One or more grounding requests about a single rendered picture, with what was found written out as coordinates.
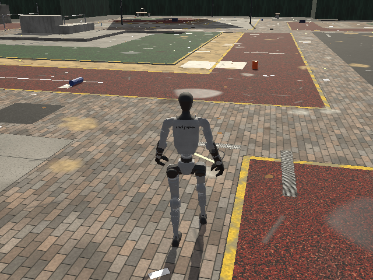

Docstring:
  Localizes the robot right forearm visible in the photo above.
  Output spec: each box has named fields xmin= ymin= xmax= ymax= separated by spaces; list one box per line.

xmin=209 ymin=141 xmax=222 ymax=165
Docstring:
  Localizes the right robot upper arm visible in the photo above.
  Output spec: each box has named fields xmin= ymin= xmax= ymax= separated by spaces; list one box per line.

xmin=198 ymin=117 xmax=215 ymax=150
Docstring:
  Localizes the robot left thigh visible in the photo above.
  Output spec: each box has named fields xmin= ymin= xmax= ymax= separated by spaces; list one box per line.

xmin=166 ymin=164 xmax=181 ymax=209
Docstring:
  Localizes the right robot hand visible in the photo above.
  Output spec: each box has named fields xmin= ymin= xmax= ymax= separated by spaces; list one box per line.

xmin=211 ymin=162 xmax=224 ymax=177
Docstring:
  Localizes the left robot upper arm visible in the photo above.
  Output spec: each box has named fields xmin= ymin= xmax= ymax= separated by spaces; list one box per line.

xmin=158 ymin=117 xmax=174 ymax=149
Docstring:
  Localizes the right robot foot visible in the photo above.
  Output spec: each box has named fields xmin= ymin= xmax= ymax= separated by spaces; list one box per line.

xmin=199 ymin=213 xmax=207 ymax=225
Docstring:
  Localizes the left robot hand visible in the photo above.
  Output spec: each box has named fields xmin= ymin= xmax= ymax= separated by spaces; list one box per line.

xmin=155 ymin=156 xmax=169 ymax=166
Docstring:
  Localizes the robot left forearm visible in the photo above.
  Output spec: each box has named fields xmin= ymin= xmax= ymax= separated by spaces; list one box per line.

xmin=156 ymin=140 xmax=164 ymax=159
